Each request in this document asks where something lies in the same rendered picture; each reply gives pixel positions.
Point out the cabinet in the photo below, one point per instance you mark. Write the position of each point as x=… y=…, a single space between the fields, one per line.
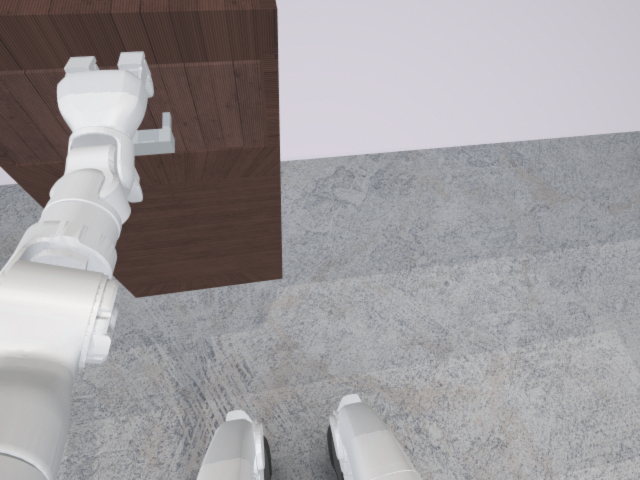
x=209 y=218

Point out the handle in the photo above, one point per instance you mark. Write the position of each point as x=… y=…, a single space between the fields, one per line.
x=155 y=141

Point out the drawer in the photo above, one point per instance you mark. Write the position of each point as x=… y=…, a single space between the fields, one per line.
x=212 y=105

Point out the robot right shin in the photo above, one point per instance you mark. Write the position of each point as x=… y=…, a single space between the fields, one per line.
x=346 y=467

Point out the right robot thigh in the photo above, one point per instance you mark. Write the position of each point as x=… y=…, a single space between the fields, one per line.
x=362 y=437

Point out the robot left upper arm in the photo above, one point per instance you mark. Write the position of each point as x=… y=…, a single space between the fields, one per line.
x=53 y=320

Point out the robot left hand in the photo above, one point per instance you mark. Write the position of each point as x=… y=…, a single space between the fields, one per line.
x=116 y=99

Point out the left robot forearm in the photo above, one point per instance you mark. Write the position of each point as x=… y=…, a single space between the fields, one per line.
x=81 y=223

